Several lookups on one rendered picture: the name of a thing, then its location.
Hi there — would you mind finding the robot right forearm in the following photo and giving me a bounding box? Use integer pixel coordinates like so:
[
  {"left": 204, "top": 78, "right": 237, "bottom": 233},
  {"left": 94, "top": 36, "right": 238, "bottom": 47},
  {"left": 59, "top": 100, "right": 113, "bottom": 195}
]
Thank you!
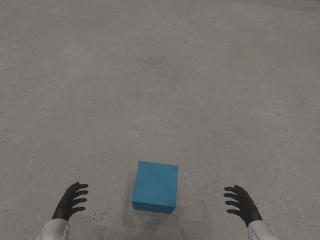
[{"left": 248, "top": 220, "right": 281, "bottom": 240}]

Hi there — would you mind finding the robot left hand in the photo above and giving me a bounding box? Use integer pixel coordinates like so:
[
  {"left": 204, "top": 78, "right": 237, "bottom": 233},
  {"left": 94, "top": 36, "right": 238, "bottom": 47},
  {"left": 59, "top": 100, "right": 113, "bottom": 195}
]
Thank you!
[{"left": 51, "top": 182, "right": 88, "bottom": 221}]

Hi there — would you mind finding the robot left forearm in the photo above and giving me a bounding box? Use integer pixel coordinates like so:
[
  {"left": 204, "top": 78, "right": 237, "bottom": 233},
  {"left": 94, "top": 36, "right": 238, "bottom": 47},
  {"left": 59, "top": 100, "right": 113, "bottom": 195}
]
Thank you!
[{"left": 36, "top": 218, "right": 70, "bottom": 240}]

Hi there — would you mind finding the robot right hand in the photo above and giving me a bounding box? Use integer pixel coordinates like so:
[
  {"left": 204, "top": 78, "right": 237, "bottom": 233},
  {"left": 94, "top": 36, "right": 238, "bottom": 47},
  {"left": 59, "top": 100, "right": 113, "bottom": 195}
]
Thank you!
[{"left": 224, "top": 185, "right": 263, "bottom": 228}]

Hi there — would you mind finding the carton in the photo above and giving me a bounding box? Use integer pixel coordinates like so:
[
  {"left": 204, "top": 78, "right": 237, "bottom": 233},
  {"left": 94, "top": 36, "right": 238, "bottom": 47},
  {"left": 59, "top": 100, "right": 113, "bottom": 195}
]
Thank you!
[{"left": 131, "top": 161, "right": 179, "bottom": 214}]

